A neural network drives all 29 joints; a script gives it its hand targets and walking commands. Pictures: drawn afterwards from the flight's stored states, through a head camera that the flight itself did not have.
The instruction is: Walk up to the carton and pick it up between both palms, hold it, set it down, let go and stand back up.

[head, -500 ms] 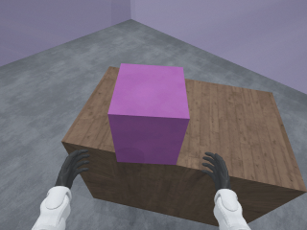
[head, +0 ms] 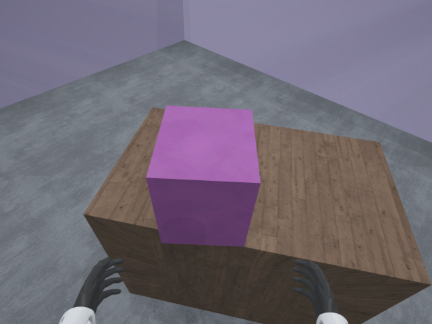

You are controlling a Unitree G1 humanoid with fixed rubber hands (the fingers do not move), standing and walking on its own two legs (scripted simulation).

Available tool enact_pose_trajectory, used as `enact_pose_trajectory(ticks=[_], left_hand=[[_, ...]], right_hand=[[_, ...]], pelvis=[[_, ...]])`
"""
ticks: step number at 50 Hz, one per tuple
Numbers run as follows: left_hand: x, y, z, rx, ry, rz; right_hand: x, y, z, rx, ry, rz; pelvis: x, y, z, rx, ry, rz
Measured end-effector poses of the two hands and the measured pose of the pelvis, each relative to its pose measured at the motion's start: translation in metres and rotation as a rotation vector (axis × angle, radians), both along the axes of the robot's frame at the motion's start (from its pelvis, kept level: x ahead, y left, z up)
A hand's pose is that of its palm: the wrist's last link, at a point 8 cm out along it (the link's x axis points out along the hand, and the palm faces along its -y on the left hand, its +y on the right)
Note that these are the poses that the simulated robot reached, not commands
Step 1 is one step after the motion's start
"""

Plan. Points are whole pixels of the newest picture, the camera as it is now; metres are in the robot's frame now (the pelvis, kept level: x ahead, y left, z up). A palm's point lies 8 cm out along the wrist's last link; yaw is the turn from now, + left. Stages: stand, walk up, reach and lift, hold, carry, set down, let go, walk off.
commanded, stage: set down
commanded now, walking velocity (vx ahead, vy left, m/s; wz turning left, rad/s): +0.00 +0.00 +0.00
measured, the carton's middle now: (205, 177) +0.47 +0.04 -0.02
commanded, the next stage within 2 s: let go in 0.50 s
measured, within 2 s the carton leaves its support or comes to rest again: neither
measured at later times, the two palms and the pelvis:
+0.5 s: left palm out of the picture +0.15 +0.23 -0.08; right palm out of the picture +0.15 -0.23 -0.08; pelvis +0.00 +0.00 +0.00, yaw +0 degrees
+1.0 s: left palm out of the picture +0.16 +0.23 -0.08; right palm out of the picture +0.15 -0.23 -0.07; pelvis +0.00 +0.01 +0.00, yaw -1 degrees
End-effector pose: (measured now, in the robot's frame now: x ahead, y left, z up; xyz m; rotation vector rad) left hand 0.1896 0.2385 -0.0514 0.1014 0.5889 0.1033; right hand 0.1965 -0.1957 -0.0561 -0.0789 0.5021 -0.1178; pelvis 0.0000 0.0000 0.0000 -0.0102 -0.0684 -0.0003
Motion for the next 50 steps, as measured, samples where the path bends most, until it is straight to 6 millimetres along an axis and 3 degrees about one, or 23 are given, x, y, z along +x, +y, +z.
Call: enact_pose_trajectory(ticks=[16, 23, 37, 50], left_hand=[[-0.026, -0.005, -0.015, 0.031, 0.15, -0.003], [-0.039, -0.012, -0.026, 0.052, 0.26, -0.018], [-0.025, -0.011, -0.025, 0.062, 0.247, -0.014], [-0.03, -0.012, -0.025, 0.057, 0.249, -0.028]], right_hand=[[-0.028, -0.011, -0.013, -0.044, 0.125, 0.023], [-0.046, -0.028, -0.021, -0.075, 0.202, 0.007], [-0.042, -0.029, -0.018, -0.088, 0.203, 0.04], [-0.048, -0.033, -0.018, -0.101, 0.197, 0.031]], pelvis=[[-0.002, 0.002, 0.002, -0.001, -0.012, -0.003], [-0.002, 0.002, 0.002, 0.0, -0.015, -0.003], [0.001, 0.002, 0.001, 0.001, 0.011, -0.006], [-0.002, 0.006, 0.0, -0.001, -0.002, -0.009]])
